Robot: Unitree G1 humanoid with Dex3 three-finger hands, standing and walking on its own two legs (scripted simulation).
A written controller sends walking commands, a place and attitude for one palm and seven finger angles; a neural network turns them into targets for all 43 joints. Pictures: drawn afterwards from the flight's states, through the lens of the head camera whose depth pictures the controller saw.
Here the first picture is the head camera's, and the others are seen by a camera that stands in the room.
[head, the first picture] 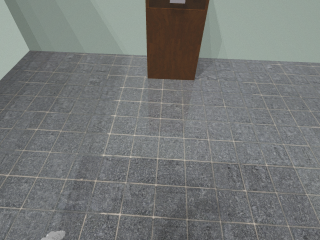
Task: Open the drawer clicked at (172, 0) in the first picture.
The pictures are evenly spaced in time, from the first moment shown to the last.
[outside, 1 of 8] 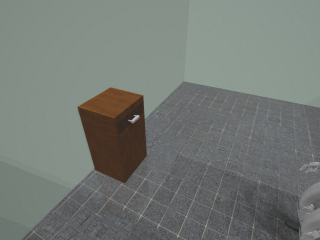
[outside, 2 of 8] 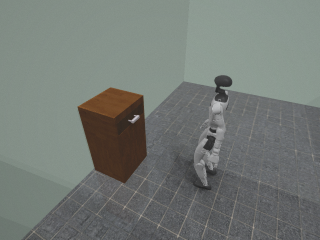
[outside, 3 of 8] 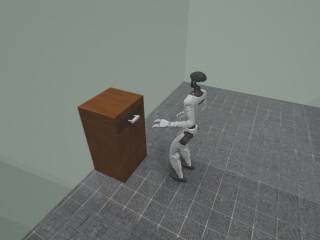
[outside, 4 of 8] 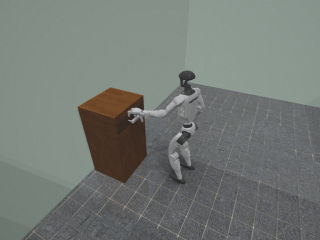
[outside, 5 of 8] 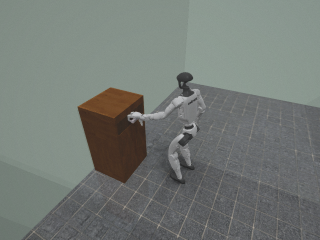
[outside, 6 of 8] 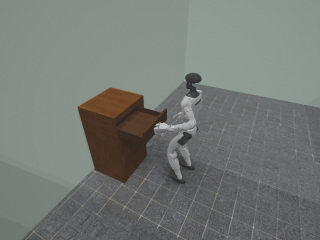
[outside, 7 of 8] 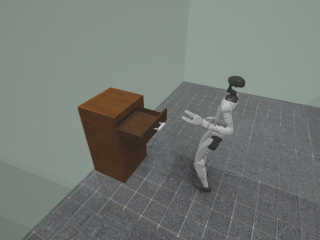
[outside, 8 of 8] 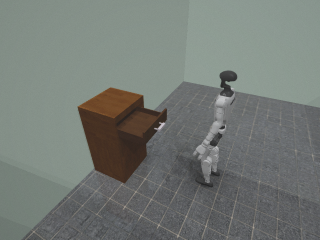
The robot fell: no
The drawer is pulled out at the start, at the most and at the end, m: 0.00 0.30 0.30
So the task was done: yes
